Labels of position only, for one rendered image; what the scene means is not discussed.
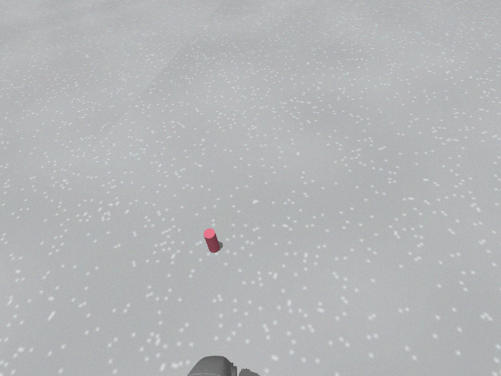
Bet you can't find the can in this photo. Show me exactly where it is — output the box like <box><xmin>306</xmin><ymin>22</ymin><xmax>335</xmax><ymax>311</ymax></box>
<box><xmin>204</xmin><ymin>229</ymin><xmax>220</xmax><ymax>253</ymax></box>

